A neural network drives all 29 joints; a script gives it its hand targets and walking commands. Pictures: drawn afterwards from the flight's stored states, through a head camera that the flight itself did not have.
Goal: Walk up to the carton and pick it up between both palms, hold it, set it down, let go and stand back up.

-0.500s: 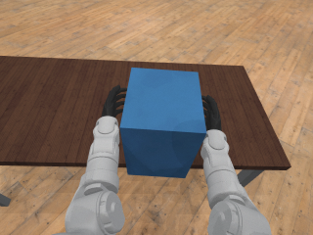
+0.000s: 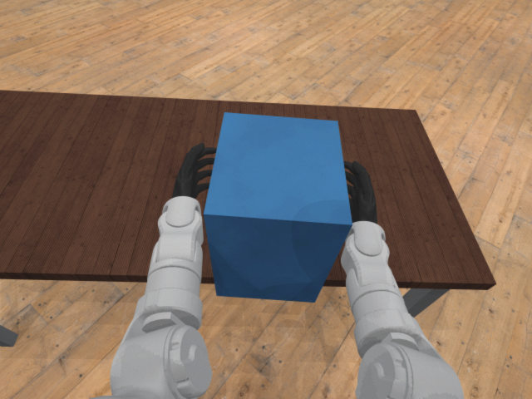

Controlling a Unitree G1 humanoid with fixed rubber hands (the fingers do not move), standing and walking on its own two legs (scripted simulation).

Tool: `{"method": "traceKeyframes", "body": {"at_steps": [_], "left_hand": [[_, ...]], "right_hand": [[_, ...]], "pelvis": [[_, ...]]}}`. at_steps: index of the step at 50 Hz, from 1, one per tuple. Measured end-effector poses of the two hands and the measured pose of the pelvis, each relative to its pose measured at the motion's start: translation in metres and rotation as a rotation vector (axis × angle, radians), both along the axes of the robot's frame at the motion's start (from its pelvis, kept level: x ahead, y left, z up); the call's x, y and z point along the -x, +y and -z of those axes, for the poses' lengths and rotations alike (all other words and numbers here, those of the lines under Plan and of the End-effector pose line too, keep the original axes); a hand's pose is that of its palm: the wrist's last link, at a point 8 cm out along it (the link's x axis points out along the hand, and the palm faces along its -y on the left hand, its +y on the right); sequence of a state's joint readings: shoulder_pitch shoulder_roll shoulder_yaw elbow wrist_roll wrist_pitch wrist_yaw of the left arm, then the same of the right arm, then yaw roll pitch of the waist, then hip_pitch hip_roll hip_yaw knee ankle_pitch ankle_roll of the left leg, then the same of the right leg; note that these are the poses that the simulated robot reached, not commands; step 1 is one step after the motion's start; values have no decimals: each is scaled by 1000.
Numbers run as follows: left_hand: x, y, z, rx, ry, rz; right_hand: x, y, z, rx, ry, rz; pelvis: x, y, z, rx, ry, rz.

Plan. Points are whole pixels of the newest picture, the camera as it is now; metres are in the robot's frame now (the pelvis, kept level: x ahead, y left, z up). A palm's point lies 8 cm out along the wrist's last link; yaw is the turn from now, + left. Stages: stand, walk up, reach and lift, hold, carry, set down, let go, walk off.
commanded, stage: reach and lift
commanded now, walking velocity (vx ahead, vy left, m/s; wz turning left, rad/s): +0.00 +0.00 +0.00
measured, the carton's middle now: (272, 214) +0.40 +0.03 +0.02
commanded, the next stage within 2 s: none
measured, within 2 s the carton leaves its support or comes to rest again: leaves its support in 0.32 s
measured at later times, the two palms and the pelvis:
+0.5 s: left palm (188, 185) +0.38 +0.16 +0.10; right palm (371, 204) +0.38 -0.11 +0.10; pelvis -0.01 -0.01 +0.00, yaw +1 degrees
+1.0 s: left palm (192, 168) +0.39 +0.15 +0.13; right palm (379, 191) +0.39 -0.12 +0.11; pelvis -0.01 -0.01 +0.00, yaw +0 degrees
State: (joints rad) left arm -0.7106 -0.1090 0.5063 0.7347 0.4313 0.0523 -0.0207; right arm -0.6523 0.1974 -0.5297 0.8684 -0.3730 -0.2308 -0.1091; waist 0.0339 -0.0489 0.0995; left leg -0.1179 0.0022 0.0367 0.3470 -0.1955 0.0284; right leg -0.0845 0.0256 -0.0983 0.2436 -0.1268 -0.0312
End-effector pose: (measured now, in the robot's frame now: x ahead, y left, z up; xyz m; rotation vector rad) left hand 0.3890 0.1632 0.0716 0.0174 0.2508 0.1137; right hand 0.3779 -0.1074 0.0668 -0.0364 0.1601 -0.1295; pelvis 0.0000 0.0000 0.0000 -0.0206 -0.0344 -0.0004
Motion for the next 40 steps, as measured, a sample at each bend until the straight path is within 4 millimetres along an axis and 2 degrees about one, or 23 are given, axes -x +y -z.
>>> {"method": "traceKeyframes", "body": {"at_steps": [15,28,35,40], "left_hand": [[4,0,-4,-14,-38,-17],[8,-9,-32,-3,-179,-11],[12,-11,-14,14,-75,-5],[9,-11,-6,8,-52,-12]], "right_hand": [[-2,0,-4,24,-46,-20],[5,-9,-33,55,-184,-14],[11,-11,-16,53,-78,-8],[7,-10,-8,40,-57,-12]], "pelvis": [[3,-2,0,-1,37,-7],[12,-9,-1,-10,31,-11],[21,-13,-2,-17,15,2],[22,-14,-1,-16,55,5]]}}
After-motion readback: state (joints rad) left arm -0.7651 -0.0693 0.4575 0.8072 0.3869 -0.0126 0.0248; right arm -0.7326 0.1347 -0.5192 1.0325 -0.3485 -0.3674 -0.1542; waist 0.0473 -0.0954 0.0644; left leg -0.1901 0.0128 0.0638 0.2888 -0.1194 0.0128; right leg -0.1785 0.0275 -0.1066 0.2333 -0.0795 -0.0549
